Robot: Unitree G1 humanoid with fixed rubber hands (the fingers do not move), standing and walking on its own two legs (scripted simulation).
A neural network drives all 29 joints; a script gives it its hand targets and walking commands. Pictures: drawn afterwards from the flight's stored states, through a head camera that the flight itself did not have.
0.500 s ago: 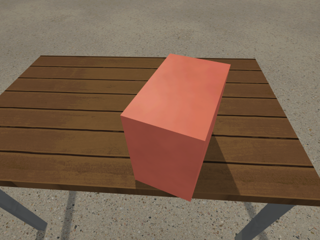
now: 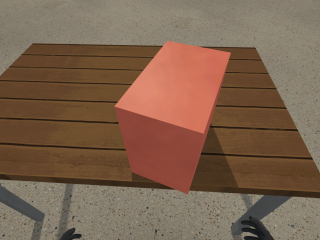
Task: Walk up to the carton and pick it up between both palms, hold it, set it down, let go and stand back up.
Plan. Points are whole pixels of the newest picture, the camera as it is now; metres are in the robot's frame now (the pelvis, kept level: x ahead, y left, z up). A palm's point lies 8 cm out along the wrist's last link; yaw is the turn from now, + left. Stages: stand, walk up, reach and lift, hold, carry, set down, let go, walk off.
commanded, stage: reach and lift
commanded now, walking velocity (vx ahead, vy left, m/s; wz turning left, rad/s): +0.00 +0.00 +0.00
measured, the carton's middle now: (177, 116) +0.43 -0.02 +0.08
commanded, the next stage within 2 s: none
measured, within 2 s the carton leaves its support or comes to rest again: neither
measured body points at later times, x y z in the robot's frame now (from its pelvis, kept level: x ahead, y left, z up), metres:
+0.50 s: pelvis +0.03 +0.00 +0.02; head +0.04 +0.01 +0.47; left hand +0.21 +0.25 -0.05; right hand +0.19 -0.21 -0.05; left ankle +0.02 +0.11 -0.72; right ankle +0.01 -0.13 -0.72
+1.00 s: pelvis +0.02 +0.01 +0.02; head +0.02 +0.03 +0.47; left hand +0.21 +0.24 +0.00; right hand +0.17 -0.18 +0.00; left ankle +0.02 +0.11 -0.72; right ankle +0.01 -0.13 -0.72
